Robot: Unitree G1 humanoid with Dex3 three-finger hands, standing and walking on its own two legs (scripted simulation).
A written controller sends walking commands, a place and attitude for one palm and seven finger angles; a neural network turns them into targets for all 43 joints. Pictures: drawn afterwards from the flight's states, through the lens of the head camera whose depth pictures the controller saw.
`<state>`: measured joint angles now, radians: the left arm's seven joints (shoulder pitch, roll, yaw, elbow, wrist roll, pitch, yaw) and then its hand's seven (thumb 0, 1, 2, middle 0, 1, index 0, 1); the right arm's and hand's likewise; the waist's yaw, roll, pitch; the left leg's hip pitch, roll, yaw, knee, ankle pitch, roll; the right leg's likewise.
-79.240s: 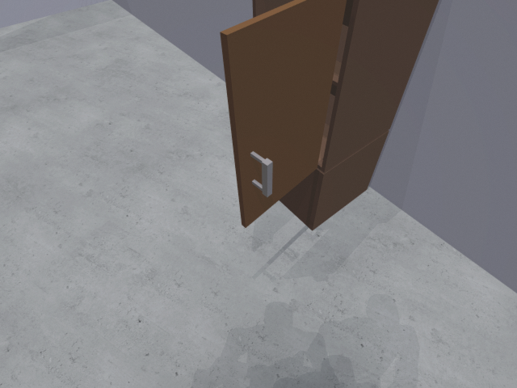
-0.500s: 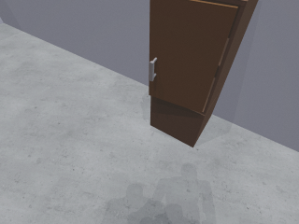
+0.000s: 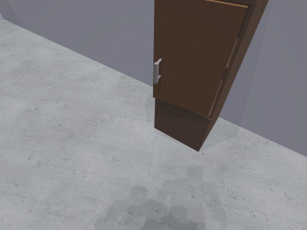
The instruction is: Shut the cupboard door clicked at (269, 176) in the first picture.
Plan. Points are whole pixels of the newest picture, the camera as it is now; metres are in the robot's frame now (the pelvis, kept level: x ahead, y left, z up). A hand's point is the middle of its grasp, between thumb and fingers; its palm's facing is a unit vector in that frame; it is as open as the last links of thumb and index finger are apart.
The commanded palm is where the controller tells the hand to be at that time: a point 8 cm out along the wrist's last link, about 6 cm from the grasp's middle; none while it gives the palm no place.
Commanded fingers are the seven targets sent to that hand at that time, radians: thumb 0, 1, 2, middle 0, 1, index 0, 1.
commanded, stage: walk to a spot facing it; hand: left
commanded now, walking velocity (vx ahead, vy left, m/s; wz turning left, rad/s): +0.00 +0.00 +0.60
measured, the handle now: (157, 71) +0.89 +0.02 -0.12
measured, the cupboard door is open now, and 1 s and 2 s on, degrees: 7 7 7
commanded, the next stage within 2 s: turn to face it in 1.78 s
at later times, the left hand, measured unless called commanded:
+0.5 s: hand out of the picture +0.01 +0.23 -0.20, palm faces +0.23 -0.94 -0.24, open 7.3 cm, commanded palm none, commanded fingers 0.00 0.90 0.90 -0.20 -0.30 -0.20 -0.30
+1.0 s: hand out of the picture -0.03 +0.16 -0.16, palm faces +0.52 -0.80 -0.30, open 7.4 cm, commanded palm none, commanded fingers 0.00 0.90 0.90 -0.20 -0.30 -0.20 -0.30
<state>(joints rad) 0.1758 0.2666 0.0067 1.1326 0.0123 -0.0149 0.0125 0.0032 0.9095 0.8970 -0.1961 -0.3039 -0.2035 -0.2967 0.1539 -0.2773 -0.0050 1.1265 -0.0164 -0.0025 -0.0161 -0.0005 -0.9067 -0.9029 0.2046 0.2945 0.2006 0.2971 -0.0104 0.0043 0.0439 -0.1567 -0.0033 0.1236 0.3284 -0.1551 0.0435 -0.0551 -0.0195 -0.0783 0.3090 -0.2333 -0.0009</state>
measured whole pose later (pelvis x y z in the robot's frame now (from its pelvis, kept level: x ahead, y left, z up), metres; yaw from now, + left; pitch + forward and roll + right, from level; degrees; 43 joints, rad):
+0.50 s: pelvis -0.01 +0.02 -0.03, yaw +14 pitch +0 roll +0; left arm 0.18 0.22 0.06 0.96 0.02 0.07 0.02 0.01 0.91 0.90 -0.20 -0.30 -0.20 -0.30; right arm 0.22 -0.19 -0.04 0.96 -0.04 0.04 0.00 0.00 -0.91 -0.90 0.21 0.29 0.20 0.30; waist -0.03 -0.02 0.13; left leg -0.38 -0.03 0.05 0.66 -0.29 0.06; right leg -0.40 -0.08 -0.05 1.07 -0.51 0.04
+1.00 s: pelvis +0.01 -0.05 -0.01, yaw +34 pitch +0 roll +3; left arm 0.20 0.18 0.04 0.88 0.03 0.01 0.03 0.00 0.91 0.90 -0.20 -0.30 -0.20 -0.30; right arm 0.18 -0.27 -0.10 0.91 -0.03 0.08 0.02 0.00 -0.91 -0.90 0.20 0.29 0.20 0.30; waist -0.04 0.02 0.11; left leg -0.51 -0.01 0.00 1.09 -0.42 -0.06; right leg -0.23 -0.09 -0.13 0.54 -0.31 -0.02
